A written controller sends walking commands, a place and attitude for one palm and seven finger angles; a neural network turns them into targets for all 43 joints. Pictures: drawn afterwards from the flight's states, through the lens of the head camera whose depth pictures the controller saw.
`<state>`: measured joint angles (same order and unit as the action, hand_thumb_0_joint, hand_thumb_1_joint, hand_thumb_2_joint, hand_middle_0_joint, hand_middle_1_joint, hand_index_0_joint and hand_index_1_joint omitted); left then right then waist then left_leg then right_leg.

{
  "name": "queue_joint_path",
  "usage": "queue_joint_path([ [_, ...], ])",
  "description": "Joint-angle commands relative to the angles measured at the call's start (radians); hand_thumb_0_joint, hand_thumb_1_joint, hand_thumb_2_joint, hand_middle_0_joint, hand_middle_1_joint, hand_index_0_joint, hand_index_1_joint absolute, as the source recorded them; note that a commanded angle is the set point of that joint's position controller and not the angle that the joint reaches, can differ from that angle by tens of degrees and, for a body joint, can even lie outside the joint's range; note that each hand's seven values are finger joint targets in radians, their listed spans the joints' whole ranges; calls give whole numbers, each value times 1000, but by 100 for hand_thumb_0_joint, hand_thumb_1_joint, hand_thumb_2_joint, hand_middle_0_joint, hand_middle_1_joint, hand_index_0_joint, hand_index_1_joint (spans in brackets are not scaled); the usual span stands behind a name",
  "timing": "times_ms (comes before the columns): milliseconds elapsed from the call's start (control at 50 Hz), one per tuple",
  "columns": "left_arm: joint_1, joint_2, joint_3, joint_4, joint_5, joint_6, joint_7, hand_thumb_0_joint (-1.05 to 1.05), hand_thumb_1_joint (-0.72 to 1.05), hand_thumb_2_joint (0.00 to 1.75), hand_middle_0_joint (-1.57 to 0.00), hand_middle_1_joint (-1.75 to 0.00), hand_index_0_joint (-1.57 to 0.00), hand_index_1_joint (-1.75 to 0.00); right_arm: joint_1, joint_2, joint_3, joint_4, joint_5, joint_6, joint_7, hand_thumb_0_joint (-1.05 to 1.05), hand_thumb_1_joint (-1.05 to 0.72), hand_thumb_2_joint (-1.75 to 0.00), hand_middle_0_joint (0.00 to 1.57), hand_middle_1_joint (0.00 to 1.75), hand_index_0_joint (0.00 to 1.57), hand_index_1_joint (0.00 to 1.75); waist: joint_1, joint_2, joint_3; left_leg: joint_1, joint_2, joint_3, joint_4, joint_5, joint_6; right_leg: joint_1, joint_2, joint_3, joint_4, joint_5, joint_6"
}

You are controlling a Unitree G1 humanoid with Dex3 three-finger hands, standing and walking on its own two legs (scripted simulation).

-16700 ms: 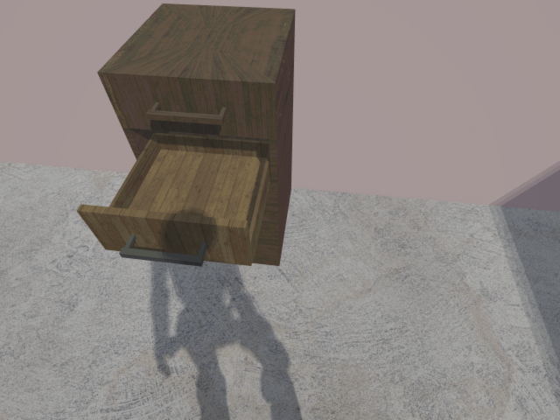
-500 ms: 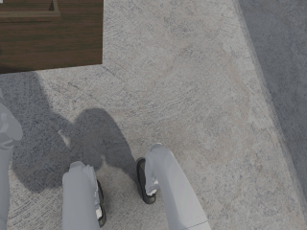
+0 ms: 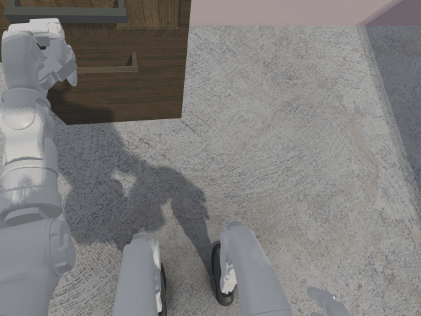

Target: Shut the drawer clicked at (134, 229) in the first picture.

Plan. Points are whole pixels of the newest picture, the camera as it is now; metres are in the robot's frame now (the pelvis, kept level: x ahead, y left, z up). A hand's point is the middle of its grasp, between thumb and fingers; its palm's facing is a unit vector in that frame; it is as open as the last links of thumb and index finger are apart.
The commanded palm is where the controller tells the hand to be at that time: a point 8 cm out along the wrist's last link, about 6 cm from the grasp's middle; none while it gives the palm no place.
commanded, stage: draw the hand back to the body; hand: left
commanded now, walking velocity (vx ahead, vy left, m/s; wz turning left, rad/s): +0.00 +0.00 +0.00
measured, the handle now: (69, 6) +0.66 +0.21 +0.00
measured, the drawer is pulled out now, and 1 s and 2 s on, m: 0.00 0.00 0.00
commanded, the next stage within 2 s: step back with the hand held close in 1.22 s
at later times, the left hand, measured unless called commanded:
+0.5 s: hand out of the picture +0.35 +0.21 +0.17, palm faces +0.15 -0.96 -0.26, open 3.3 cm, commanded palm +0.32 +0.26 +0.20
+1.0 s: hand out of the picture +0.24 +0.24 +0.33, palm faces +0.43 -0.81 -0.39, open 3.3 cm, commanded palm +0.19 +0.28 +0.35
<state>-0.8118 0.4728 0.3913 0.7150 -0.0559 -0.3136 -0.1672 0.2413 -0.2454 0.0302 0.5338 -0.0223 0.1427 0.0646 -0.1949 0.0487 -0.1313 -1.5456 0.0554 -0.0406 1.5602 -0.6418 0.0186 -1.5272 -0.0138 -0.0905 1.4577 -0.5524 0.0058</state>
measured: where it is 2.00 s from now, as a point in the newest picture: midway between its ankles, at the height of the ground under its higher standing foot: (191, 293)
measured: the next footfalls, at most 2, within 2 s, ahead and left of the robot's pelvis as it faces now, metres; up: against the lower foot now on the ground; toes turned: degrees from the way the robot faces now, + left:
none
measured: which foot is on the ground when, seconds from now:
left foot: down 0.00-1.00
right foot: down 0.00-1.00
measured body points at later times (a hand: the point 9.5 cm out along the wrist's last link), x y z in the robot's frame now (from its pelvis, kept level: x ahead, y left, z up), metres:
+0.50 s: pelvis +0.05 +0.00 +0.14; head +0.10 +0.00 +0.59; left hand +0.34 +0.26 +0.19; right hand +0.21 -0.24 +0.05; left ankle +0.02 +0.11 -0.55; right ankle +0.05 -0.13 -0.55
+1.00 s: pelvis +0.07 -0.01 +0.18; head +0.06 -0.04 +0.63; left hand +0.22 +0.28 +0.35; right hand +0.29 -0.21 +0.10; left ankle +0.02 +0.11 -0.55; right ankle +0.05 -0.13 -0.55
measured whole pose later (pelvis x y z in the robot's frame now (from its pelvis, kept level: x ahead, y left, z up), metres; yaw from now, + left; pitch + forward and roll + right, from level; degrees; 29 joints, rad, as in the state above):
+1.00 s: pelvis +0.07 -0.01 +0.18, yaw +4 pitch -2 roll +0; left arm 0.49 0.33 0.25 -0.42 -0.07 -0.03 0.10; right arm 0.20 -0.22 0.04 0.57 0.02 -0.09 -0.07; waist 0.06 0.08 -0.02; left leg -0.11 0.02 0.01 0.47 -0.32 0.00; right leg -0.13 -0.02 -0.07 0.47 -0.29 0.00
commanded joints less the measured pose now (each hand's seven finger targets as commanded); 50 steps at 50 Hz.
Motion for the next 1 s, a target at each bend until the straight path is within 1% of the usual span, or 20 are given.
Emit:
queue_joint_path([
  [0,-95,199,23,-454,-76,6,26,0,90,90,-140,-160,-140,-160,177,-187,-69,-91,39,-30,-18,0,-90,-90,20,30,20,30,63,153,-811,698,-27,-44,-304,643,-3,625,36,37,-253,496,-23],
  [60,-21,127,-20,-514,-105,3,53,0,90,90,-140,-160,-140,-160,144,-163,-68,-80,55,-75,-42,0,-90,-90,20,30,20,30,50,58,-683,655,-35,-13,-373,519,6,718,36,52,-339,460,-11],
  [80,-13,104,-40,-542,-110,-12,61,0,90,90,-140,-160,-140,-160,132,-155,-63,-71,55,-92,-51,0,-90,-90,20,30,20,30,49,93,-652,682,-35,-8,-391,515,5,715,34,55,-359,454,-12],
  [160,137,6,-109,-470,-119,-57,55,0,90,90,-140,-160,-140,-160,124,-148,-69,-47,53,-131,-69,0,-90,-90,20,30,20,30,52,40,-497,740,-39,13,-475,463,-1,746,36,43,-439,400,-10],
  [220,251,-24,-138,-435,-125,-68,24,0,90,90,-140,-160,-140,-160,104,-150,-69,-61,58,-138,-74,0,-90,-90,20,30,20,30,77,43,-399,789,-43,21,-542,463,-4,788,35,34,-487,394,-18],
  [300,412,-45,-159,-522,-154,-59,-8,0,90,90,-140,-160,-140,-160,69,-147,-69,-117,69,-140,-76,0,-90,-90,20,30,20,30,115,65,-356,909,-46,23,-629,528,-5,880,33,22,-550,432,-24],
  [320,445,-26,-134,-551,-166,-56,-7,0,90,90,-140,-160,-140,-160,59,-147,-69,-128,71,-141,-79,0,-90,-90,20,30,20,30,123,29,-347,910,-47,24,-647,518,-5,919,32,22,-566,440,-21],
  [340,526,75,-156,-553,-32,31,97,0,90,90,-140,-160,-140,-160,21,-132,-72,-144,72,-97,-94,0,-90,-90,20,30,20,30,181,36,-416,1003,-50,33,-727,534,-6,1028,3,55,-619,420,-39],
  [360,553,-7,-203,-636,-30,77,148,0,90,90,-140,-160,-140,-160,8,-112,-67,-187,75,-84,-106,0,-90,-90,20,30,20,30,155,48,-334,1032,-46,33,-765,520,-10,1015,3,42,-650,408,-36],
  [380,559,-14,-225,-683,-19,110,185,0,90,90,-140,-160,-140,-160,-8,-115,-62,-191,75,-80,-117,0,-90,-90,20,30,20,30,156,74,-306,1064,-45,28,-789,520,-9,1032,1,43,-675,406,-39],
  [440,579,21,-202,-752,3,171,272,0,90,90,-140,-160,-140,-160,-45,-111,-45,-195,73,-77,-151,0,-90,-90,20,30,20,30,152,9,-203,1095,-35,26,-862,451,-2,1094,0,35,-746,375,-33],
  [500,617,25,-200,-830,11,202,308,0,90,90,-140,-160,-140,-160,-72,-106,-31,-189,69,-112,-172,0,-90,-90,20,30,20,30,164,23,-163,1182,-39,21,-925,497,1,1167,-1,33,-802,414,-35],
  [580,770,-6,-214,-935,10,227,313,0,90,90,-140,-160,-140,-160,-98,-98,-24,-175,66,-166,-170,0,-90,-90,20,30,20,30,191,46,-127,1290,-33,18,-985,621,-2,1254,-7,27,-864,496,-36],
  [600,834,-30,-221,-933,5,235,309,0,90,90,-140,-160,-140,-160,-98,-94,-21,-169,64,-174,-166,0,-90,-90,20,30,20,30,193,30,-102,1309,-35,22,-1003,639,-4,1273,-3,25,-882,510,-32],
  [680,945,-14,-179,-1012,-4,244,297,0,90,90,-140,-160,-140,-160,-134,-95,-19,-154,58,-201,-157,0,-90,-90,20,30,20,30,211,-35,-17,1331,-35,29,-1063,619,-1,1333,-2,22,-952,524,-29],
  [740,989,-2,-143,-1115,-7,240,289,0,90,90,-140,-160,-140,-160,-145,-84,-19,-148,51,-219,-154,0,-90,-90,20,30,20,30,219,-7,-12,1386,-37,41,-1095,655,1,1376,-5,26,-983,562,-25],
  [780,1052,30,-95,-1160,-10,236,289,0,90,90,-140,-160,-140,-160,-150,-83,-20,-134,44,-234,-151,0,-90,-90,20,30,20,30,229,-25,1,1395,-39,44,-1103,673,3,1402,-2,29,-1004,588,-25],
  [840,1108,25,-73,-1279,-12,225,286,0,90,90,-140,-160,-140,-160,-152,-70,-21,-132,41,-254,-145,0,-90,-90,20,30,20,30,234,31,-13,1438,-37,53,-1117,730,2,1431,-7,34,-1016,631,-21],
  [920,1195,27,-38,-1362,-16,214,289,0,90,90,-140,-160,-140,-160,-159,-65,-25,-124,36,-284,-141,0,-90,-90,20,30,20,30,239,-8,32,1440,-36,56,-1130,693,6,1430,-4,35,-1038,616,-17],
  [980,1257,51,12,-1423,-13,197,292,0,90,90,-140,-160,-140,-160,-163,-63,-30,-117,36,-305,-140,0,-90,-90,20,30,20,30,252,12,36,1447,-38,58,-1128,705,4,1438,-1,37,-1045,627,-18],
])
